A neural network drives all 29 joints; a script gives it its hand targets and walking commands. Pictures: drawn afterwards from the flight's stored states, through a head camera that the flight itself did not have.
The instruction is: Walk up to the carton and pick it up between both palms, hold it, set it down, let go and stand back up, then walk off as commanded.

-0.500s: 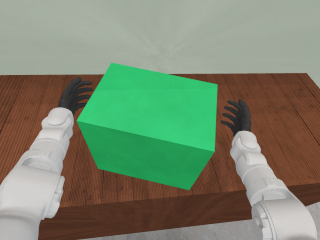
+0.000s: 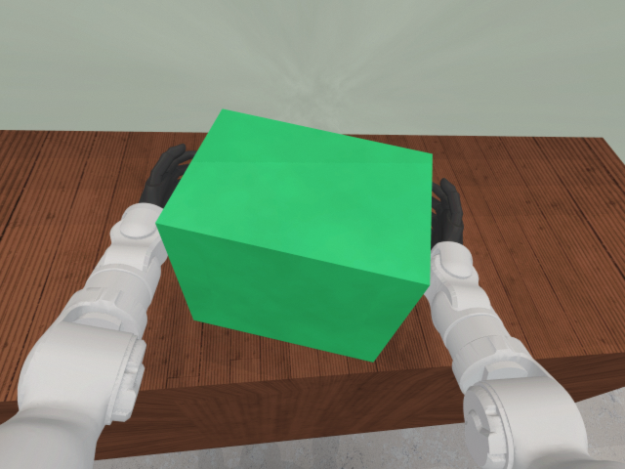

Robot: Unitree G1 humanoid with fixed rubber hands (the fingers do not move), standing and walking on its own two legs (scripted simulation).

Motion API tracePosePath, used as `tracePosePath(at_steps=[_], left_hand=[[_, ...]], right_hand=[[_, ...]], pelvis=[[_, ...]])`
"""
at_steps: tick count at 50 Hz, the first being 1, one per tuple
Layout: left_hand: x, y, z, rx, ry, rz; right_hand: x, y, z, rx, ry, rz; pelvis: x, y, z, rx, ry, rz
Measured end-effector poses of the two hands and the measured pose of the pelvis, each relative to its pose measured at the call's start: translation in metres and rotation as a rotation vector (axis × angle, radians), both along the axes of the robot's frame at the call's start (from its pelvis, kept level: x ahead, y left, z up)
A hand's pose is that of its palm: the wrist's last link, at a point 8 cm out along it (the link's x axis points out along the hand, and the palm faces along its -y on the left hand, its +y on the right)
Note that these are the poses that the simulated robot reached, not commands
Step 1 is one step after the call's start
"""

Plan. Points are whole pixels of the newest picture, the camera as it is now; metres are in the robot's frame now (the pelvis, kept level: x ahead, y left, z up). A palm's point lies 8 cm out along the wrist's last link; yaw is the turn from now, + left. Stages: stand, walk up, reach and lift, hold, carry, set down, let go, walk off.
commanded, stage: reach and lift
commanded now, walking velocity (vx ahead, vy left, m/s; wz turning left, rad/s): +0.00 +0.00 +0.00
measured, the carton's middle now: (302, 244) +0.41 -0.04 +0.03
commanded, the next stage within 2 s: none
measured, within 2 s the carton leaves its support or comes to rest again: leaves its support in 1.40 s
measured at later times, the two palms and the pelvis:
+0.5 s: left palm (162, 202) +0.47 +0.14 +0.07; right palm (443, 239) +0.38 -0.22 +0.07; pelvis +0.00 +0.02 +0.00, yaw -1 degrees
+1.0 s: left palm (164, 203) +0.47 +0.14 +0.07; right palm (443, 239) +0.38 -0.22 +0.06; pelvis +0.00 +0.02 +0.01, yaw -1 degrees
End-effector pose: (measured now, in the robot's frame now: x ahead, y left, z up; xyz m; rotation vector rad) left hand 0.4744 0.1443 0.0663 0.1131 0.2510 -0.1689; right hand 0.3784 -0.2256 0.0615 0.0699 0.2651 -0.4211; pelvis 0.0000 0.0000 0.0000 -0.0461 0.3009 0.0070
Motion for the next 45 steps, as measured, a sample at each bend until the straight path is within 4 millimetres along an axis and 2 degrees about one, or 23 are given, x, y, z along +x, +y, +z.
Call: tracePosePath(at_steps=[26, 45], left_hand=[[-0.001, -0.005, 0.001, 0.003, -0.011, -0.014], [-0.003, -0.007, 0.001, 0.009, -0.008, -0.025]], right_hand=[[-0.003, 0.003, 0.004, -0.018, 0.011, -0.046], [-0.002, 0.003, 0.003, -0.023, 0.002, -0.052]], pelvis=[[0.001, 0.02, 0.004, -0.012, 0.009, -0.01], [0.004, 0.02, 0.006, -0.011, -0.009, -0.012]])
